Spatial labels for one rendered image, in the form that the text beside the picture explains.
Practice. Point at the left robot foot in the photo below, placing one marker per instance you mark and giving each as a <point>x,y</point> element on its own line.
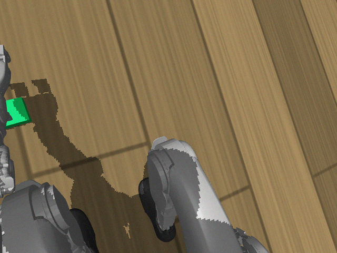
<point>86,229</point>

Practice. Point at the left robot hand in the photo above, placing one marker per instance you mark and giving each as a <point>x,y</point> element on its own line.
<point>5,73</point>

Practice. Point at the right robot foot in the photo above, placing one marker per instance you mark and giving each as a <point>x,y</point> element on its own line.
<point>150,209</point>

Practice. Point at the small box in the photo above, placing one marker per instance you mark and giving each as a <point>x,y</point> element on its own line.
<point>18,111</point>

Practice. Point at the left robot arm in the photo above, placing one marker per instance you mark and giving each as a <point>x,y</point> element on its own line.
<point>7,171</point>

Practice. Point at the right robot hand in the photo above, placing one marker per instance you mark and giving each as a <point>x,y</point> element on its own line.
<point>250,244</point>

